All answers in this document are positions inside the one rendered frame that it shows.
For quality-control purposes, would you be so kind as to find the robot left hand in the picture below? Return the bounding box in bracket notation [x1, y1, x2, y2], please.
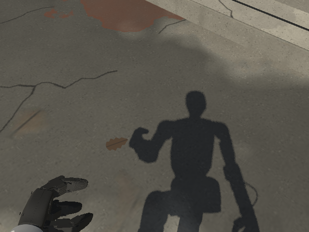
[18, 175, 94, 232]

